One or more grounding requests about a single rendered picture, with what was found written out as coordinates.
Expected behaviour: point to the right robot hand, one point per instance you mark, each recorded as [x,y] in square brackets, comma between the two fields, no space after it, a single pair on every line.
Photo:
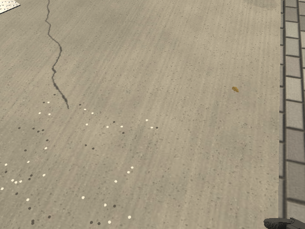
[280,223]

